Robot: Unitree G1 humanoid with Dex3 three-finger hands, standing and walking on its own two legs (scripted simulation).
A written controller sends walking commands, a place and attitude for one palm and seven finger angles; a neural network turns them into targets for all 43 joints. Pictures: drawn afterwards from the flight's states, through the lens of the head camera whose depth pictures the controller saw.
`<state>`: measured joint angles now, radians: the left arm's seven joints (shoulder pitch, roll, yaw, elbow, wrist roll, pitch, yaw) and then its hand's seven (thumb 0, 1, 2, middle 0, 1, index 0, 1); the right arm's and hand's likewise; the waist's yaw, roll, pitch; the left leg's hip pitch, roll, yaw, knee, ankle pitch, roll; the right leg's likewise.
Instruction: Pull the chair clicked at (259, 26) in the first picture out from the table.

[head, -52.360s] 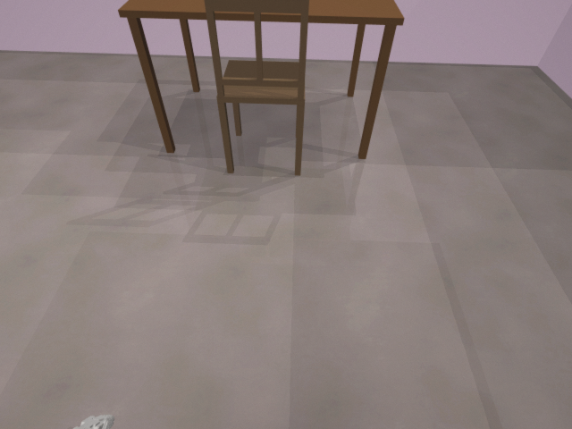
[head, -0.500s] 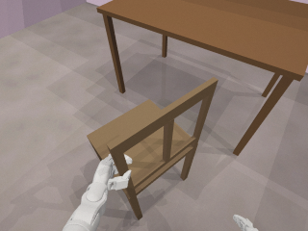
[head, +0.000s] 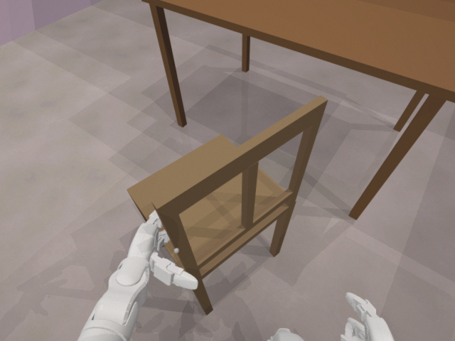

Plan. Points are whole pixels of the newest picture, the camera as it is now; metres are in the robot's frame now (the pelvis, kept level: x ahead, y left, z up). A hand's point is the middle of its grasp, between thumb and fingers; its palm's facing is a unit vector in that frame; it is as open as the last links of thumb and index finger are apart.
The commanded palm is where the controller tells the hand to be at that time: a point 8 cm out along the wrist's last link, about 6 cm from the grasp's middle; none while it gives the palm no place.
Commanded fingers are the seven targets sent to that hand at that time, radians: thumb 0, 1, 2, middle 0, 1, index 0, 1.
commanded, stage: open the thumb and straighten the fingers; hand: left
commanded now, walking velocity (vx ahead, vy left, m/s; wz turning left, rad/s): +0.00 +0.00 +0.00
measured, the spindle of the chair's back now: (248, 197) +0.42 -0.04 -0.07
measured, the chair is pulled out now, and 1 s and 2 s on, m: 0.53 0.53 0.53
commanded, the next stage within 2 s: draw the fingers out of the gap in 0.14 s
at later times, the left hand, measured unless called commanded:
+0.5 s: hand (171, 273) +0.25 +0.11 -0.04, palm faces -0.12 -0.98 -0.15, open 17.5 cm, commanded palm +0.23 +0.16 -0.02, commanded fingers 0.00 -0.55 0.20 0.00 0.00 0.00 0.00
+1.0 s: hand (163, 320) +0.17 +0.11 -0.04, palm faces -0.10 -0.99 -0.14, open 17.5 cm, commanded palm +0.15 +0.16 -0.02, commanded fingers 0.00 -0.55 0.20 0.00 0.00 0.00 0.00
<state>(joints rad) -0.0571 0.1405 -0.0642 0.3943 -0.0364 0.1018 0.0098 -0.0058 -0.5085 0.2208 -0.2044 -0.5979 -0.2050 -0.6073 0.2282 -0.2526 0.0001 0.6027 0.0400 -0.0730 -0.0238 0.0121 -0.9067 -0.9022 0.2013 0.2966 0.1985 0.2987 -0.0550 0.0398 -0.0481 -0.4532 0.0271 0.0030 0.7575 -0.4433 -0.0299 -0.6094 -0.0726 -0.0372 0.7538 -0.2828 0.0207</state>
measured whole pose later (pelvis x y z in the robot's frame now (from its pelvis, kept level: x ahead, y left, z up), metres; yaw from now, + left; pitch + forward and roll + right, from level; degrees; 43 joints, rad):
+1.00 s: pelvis +0.01 +0.00 -0.02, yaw +2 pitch +10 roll +0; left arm 0.54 0.17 -0.16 -0.19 0.00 0.17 0.00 -0.01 -0.54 0.21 -0.01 0.00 0.00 0.00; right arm 0.23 -0.24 0.01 0.45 0.04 -0.11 -0.06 0.01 -0.90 -0.90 0.20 0.30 0.20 0.30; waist -0.04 0.06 -0.10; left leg -0.57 0.02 -0.04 0.95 -0.55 -0.03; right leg -0.70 -0.09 -0.07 0.92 -0.38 0.02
